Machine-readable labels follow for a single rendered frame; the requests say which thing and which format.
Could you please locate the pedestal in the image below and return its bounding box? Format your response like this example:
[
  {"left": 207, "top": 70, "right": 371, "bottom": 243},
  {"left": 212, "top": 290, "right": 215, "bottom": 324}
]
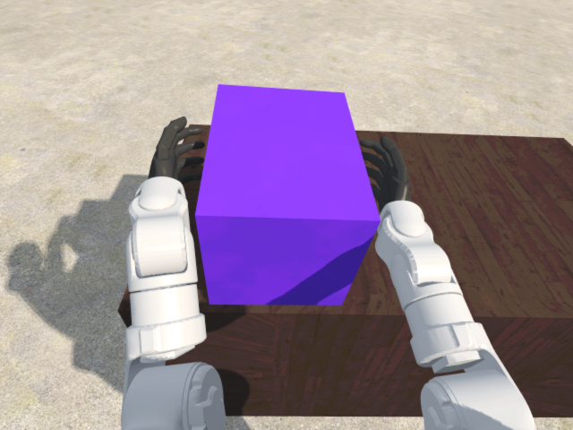
[{"left": 118, "top": 125, "right": 573, "bottom": 417}]

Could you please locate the left robot forearm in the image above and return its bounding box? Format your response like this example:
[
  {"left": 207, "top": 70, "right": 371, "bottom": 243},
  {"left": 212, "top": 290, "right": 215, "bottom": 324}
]
[{"left": 121, "top": 176, "right": 207, "bottom": 430}]

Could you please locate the robot left hand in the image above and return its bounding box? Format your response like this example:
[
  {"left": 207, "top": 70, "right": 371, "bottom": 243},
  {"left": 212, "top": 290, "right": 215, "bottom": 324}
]
[{"left": 148, "top": 116, "right": 205, "bottom": 185}]

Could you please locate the robot right upper arm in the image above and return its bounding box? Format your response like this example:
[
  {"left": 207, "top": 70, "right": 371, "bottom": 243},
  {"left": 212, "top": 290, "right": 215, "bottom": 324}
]
[{"left": 421, "top": 369, "right": 535, "bottom": 430}]

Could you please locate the carton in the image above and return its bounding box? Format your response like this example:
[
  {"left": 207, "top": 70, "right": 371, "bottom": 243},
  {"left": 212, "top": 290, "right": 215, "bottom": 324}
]
[{"left": 195, "top": 84, "right": 381, "bottom": 305}]

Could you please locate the right robot forearm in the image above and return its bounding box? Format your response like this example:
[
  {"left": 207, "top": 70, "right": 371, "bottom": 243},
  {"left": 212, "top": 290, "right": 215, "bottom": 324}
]
[{"left": 375, "top": 201, "right": 536, "bottom": 430}]

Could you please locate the robot left upper arm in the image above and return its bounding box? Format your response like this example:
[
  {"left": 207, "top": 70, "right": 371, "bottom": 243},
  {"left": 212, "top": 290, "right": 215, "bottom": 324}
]
[{"left": 122, "top": 362, "right": 226, "bottom": 430}]

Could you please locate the robot right hand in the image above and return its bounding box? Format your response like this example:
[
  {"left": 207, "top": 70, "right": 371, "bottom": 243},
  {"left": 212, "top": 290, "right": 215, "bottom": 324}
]
[{"left": 360, "top": 135, "right": 412, "bottom": 212}]

